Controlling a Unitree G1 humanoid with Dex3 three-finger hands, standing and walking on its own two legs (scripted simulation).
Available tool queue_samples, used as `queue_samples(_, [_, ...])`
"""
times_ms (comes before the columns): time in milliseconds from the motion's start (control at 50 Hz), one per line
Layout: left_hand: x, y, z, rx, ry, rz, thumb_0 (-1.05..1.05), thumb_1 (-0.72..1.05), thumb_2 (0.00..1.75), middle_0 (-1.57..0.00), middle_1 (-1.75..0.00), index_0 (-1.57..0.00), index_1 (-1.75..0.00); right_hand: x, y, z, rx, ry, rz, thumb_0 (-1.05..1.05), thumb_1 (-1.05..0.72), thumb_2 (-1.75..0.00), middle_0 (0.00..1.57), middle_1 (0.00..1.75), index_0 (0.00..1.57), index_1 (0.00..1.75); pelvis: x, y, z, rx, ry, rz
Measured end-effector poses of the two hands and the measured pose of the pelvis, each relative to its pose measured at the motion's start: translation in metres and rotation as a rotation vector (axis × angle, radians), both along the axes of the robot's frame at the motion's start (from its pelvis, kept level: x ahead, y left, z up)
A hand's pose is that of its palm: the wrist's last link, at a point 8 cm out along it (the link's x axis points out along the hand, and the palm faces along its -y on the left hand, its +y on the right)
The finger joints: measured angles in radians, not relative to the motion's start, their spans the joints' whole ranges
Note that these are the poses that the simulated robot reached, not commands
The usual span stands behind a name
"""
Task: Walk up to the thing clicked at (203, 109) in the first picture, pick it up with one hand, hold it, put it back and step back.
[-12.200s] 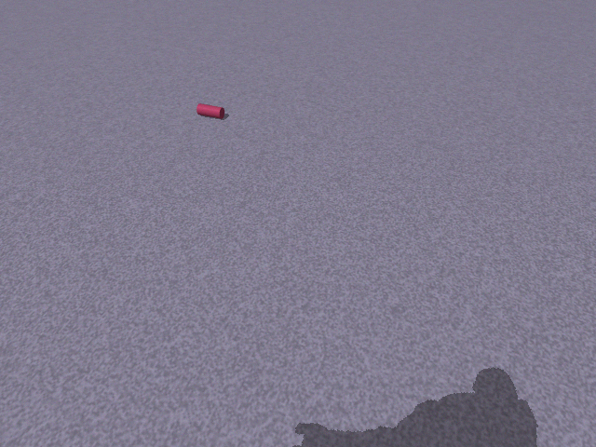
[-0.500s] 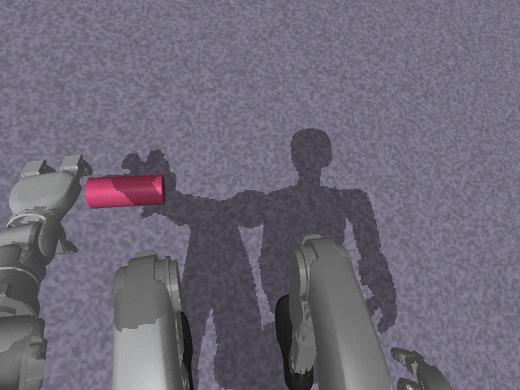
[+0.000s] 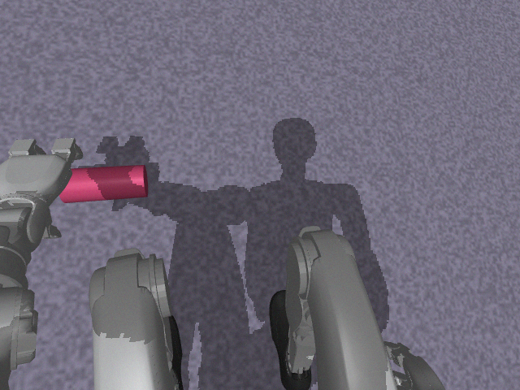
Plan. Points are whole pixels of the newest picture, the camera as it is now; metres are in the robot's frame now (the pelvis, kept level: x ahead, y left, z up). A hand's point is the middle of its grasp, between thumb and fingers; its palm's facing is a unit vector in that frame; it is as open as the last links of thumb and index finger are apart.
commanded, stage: rise first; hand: left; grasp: from above
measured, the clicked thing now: (106, 183) +0.49 +0.25 -0.31
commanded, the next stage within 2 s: none
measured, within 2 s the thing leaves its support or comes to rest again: neither
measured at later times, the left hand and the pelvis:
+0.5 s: hand (63, 195) +0.43 +0.29 -0.19, palm faces -0.47 -0.04 -0.88, open 14.0 cm; pelvis +0.01 +0.00 -0.01, yaw -1 degrees
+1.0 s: hand (67, 189) +0.45 +0.28 -0.20, palm faces -0.46 -0.04 -0.89, open 14.2 cm; pelvis +0.01 +0.00 -0.02, yaw -1 degrees
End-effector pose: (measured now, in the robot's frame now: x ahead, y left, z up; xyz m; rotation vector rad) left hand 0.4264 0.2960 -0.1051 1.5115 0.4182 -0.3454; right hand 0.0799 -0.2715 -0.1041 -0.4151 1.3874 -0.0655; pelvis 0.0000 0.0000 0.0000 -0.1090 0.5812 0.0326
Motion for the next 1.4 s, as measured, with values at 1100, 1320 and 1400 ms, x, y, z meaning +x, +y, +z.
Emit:
queue_samples(1100, [0.031, -0.01, -0.037, -0.003, -0.006, 0.011, 0.0, -0.55, 1.03, -0.08, -1.0, -0.08, -1.01, -0.023, -0.002, -0.012, -0.01, 0.074, 0.029, 0.01, -0.91, -0.9, 0.21, 0.29, 0.2, 0.3, 0.006, -0.001, -0.024, -0.017, -0.004, -0.016])
queue_samples(1320, [0.035, -0.006, -0.036, -0.003, -0.002, 0.007, 0.0, -0.55, 1.03, -0.08, -1.01, -0.08, -1.01, -0.029, 0.0, -0.009, -0.012, 0.085, 0.021, 0.01, -0.91, -0.9, 0.21, 0.29, 0.2, 0.3, 0.006, 0.001, -0.023, -0.026, -0.006, -0.016])
queue_samples(1400, [0.034, -0.005, -0.033, 0.0, -0.005, -0.001, 0.0, -0.55, 1.03, -0.08, -1.01, -0.08, -1.02, -0.029, 0.001, -0.008, -0.011, 0.085, 0.016, 0.01, -0.91, -0.9, 0.21, 0.29, 0.2, 0.3, 0.006, 0.001, -0.022, -0.025, -0.001, -0.014])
